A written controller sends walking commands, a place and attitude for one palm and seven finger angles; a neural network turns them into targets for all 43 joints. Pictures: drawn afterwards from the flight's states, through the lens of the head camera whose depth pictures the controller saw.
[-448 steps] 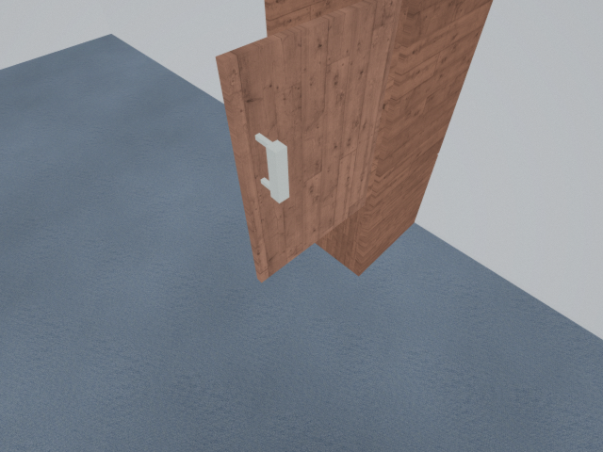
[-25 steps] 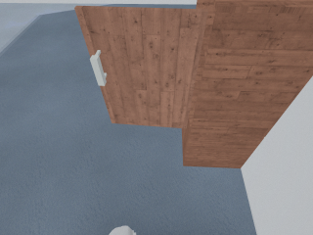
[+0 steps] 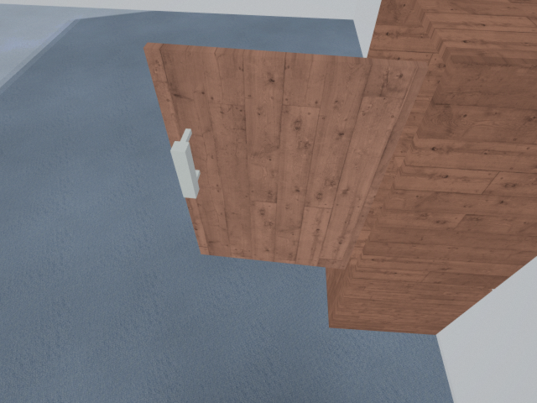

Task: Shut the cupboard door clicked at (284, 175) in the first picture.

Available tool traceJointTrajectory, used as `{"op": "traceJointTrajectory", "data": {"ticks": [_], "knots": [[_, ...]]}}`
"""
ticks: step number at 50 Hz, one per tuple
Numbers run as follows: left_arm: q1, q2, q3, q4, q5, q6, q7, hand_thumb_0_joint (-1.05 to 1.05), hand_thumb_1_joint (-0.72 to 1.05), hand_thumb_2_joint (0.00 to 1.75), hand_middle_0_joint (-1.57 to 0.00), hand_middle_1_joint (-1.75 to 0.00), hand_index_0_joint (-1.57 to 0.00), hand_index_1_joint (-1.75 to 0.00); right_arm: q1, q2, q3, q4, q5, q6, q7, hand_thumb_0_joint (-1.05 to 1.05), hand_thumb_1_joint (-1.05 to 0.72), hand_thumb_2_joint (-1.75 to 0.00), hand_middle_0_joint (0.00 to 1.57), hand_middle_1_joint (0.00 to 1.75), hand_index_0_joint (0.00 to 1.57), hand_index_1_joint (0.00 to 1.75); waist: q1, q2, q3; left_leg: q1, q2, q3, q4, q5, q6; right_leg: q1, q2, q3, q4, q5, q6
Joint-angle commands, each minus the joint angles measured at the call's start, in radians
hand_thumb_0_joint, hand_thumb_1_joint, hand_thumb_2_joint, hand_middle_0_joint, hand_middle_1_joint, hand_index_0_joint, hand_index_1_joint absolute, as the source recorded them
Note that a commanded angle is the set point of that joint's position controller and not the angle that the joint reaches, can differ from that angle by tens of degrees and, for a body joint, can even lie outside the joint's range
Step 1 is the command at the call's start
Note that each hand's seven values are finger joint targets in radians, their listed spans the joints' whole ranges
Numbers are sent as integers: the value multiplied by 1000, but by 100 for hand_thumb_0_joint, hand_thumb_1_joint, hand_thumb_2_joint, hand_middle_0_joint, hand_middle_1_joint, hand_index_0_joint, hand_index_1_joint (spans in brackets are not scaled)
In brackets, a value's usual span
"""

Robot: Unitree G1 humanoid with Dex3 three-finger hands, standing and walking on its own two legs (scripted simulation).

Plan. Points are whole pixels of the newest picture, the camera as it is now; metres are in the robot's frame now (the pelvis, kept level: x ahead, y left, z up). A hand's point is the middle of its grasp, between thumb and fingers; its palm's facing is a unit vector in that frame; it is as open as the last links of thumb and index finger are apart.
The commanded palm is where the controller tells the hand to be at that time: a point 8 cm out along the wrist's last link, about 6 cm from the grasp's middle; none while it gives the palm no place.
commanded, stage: come to a stop and stand still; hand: left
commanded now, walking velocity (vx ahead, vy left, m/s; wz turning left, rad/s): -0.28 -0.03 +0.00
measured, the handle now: (189, 163) +0.50 +0.19 +0.05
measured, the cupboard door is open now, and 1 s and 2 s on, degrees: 87 87 87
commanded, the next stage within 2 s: look again from close up in 1.34 s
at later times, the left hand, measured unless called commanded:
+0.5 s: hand out of the picture +0.10 +0.18 -0.17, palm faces +0.01 -0.97 -0.24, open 7.3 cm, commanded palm none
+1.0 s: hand out of the picture +0.03 +0.23 -0.17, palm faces +0.01 -0.97 -0.26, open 7.4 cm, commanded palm none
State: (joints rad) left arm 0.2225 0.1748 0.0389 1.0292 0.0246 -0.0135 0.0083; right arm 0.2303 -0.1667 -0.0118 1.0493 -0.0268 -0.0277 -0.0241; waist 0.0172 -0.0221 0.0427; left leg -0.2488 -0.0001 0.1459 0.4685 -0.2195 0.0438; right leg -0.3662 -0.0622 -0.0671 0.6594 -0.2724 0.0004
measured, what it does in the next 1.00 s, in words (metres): steps on the spot: right foot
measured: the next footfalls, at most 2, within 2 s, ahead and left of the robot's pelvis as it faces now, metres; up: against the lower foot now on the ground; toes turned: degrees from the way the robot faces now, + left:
right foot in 0.02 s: +0.04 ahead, -0.11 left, +0.00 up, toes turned -1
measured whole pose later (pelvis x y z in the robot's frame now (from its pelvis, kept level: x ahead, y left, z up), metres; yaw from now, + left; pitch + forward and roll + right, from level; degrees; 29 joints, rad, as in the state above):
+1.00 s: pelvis -0.02 +0.02 +0.00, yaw +0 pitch -2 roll -1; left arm 0.26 0.25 0.01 0.94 0.03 0.01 0.02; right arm 0.15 -0.24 -0.03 0.95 -0.02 0.00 0.01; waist 0.02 -0.01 0.02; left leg -0.27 -0.02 0.05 0.54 -0.24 0.05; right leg -0.22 -0.02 -0.01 0.51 -0.25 0.02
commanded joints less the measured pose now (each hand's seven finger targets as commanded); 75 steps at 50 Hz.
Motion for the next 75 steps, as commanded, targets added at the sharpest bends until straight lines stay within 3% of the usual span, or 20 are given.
{"op": "traceJointTrajectory", "data": {"ticks": [1, 2, 4, 11, 14, 16, 17, 19, 21, 22, 23, 25, 28, 30, 32, 35, 37, 40, 51, 75], "knots": [[92, 123, 9, -8, -3, 11, 12, 0, 90, 90, -20, -30, -20, -30, 25, -88, -26, -32, 19, 11, -7, 0, -90, -90, 20, 30, 20, 30, -3, 18, -22, -65, 115, -111, -61, 31, -26, 155, -94, 157, -235, 292, -44], [61, 144, 9, -24, -3, 16, 14, 0, 90, 90, -20, -30, -20, -30, 48, -74, -24, -30, 19, 18, -2, 0, -90, -90, 20, 30, 20, 30, -16, 32, 16, -52, 94, -113, -62, 23, -36, 106, -126, 165, -221, 347, -64], [41, 148, 14, -32, -8, 10, 19, 0, 90, 90, -20, -30, -20, -30, 82, -100, -37, -19, 18, 32, -9, 0, -90, -90, 20, 30, 20, 30, -29, -131, -82, 21, 89, -85, 18, 141, -46, 147, -137, 171, -174, 540, -91], [-10, 165, 32, -70, -10, 28, 32, 0, 90, 90, -20, -30, -20, -30, 95, -77, -48, -37, 20, 61, -8, 0, -90, -90, 20, 30, 20, 30, -24, -128, -106, -4, 43, -79, 134, -23, -68, 182, -211, 198, -196, 652, -156], [-34, 148, 32, -86, -12, 35, 29, 0, 90, 90, -20, -30, -20, -30, 97, -93, -50, -35, 12, 57, -7, 0, -90, -90, 20, 30, 20, 30, -27, -3, -105, 74, 111, -127, 22, 228, -43, 119, -138, 132, -145, 464, -98], [-40, 99, 23, -96, -17, 45, 29, 0, 90, 90, -20, -30, -20, -30, 68, -144, -54, -55, 2, 50, -13, 0, -90, -90, 20, 30, 20, 30, -18, 201, -68, 12, 254, -261, -110, 390, 55, 108, 2, 17, -5, 95, -13], [-45, 84, 22, -96, -15, 51, 30, 0, 90, 90, -20, -30, -20, -30, 57, -141, -52, -54, 0, 45, -17, 0, -90, -90, 20, 30, 20, 30, -14, 211, -51, -9, 286, -279, -138, 426, 100, 103, 30, 28, 76, -123, -9], [-34, 77, 24, -92, -15, 57, 26, 0, 90, 90, -20, -30, -20, -30, 34, -148, -49, -65, -6, 36, -22, 0, -90, -90, 20, 30, 20, 30, -6, 193, -45, -3, 302, -281, -134, 455, 139, 66, 35, 63, 155, -236, -12], [-13, 66, 22, -80, -14, 49, 23, 0, 90, 90, -20, -30, -20, -30, 20, -152, -49, -63, -4, 31, -23, 0, -90, -90, 20, 30, 20, 30, 3, 163, -70, 59, 276, -245, -82, 532, 124, 94, 34, 56, 40, -154, -12], [64, 185, -6, -125, -5, 37, 38, 0, 90, 90, -20, -30, -20, -30, -2, -193, -57, -136, -4, 33, -16, 0, -90, -90, 20, 30, 20, 30, 6, 182, -34, 73, 191, -210, -75, 441, 68, 122, 54, 16, -43, -116, -10], [91, 115, 4, -141, -7, 32, 34, 0, 90, 90, -20, -30, -20, -30, -52, -199, -78, -159, -1, 16, -10, 0, -90, -90, 20, 30, 20, 30, 25, 154, -127, 103, 206, -202, 67, 450, 24, 74, 21, 62, -148, 22, -13], [57, 163, 10, -170, -4, 7, 44, 0, 90, 90, -20, -30, -20, -30, 17, -119, -72, -190, 11, 13, -6, 0, -90, -90, 20, 30, 20, 30, -30, 15, -187, 14, 92, -127, 152, 223, -26, 190, -100, 216, -165, 430, -76], [68, 176, 18, -182, -1, -11, 54, 0, 90, 90, -20, -30, -20, -30, 2, -82, -62, -209, 1, 27, 2, 0, -90, -90, 20, 30, 20, 30, -23, -208, -131, -139, 21, -109, 209, -113, -30, 264, -164, 291, -158, 638, -125], [91, 177, 24, -194, 5, -12, 58, 0, 90, 90, -20, -30, -20, -30, -31, -78, -65, -225, 6, 31, -1, 0, -90, -90, 20, 30, 20, 30, -15, -164, -89, -189, 13, -134, 259, -180, -30, 264, -182, 313, -157, 683, -148], [76, 187, 22, -206, 8, -13, 58, 0, 90, 90, -20, -30, -20, -30, -33, -84, -60, -221, 8, 31, 3, 0, -90, -90, 20, 30, 20, 30, -20, -127, -90, -145, 5, -125, 213, -150, -28, 253, -166, 294, -152, 666, -152], [24, 207, 27, -227, 0, -6, 54, 0, 90, 90, -20, -30, -20, -30, -18, -127, -69, -207, 10, 21, 5, 0, -90, -90, 20, 30, 20, 30, -48, -91, -46, 16, 31, -152, 100, 79, -11, 82, -95, 219, -170, 372, -90], [43, 189, 16, -219, 0, 2, 47, 0, 90, 90, -20, -30, -20, -30, -36, -161, -68, -191, 7, 9, 9, 0, -90, -90, 20, 30, 20, 30, -32, 72, -55, 92, 93, -206, 54, 257, 20, 43, -21, 156, -145, 211, -45], [65, 187, 11, -189, -4, 4, 41, 0, 90, 90, -20, -30, -20, -30, -85, -200, -67, -191, 7, 9, 8, 0, -90, -90, 20, 30, 20, 30, -11, 52, -30, 5, 127, -256, -10, 138, 39, 90, 10, 120, -179, 51, -24], [40, 235, 5, -133, 1, -1, 19, 0, 90, 90, -20, -30, -20, -30, -97, -261, -57, -148, 5, 2, 18, 0, -90, -90, 20, 30, 20, 30, -12, 68, -13, -69, 117, -293, -171, -225, 17, 123, -17, 122, -251, -39, -29], [12, 280, -11, -12, -3, -9, 17, 0, 90, 90, -20, -30, -20, -30, -84, -309, -52, -1, 18, -9, 20, 0, -90, -90, 20, 30, 20, 30, -20, 20, -15, 25, 120, -274, -206, -125, -1, 130, -56, 153, -316, 20, -26]]}}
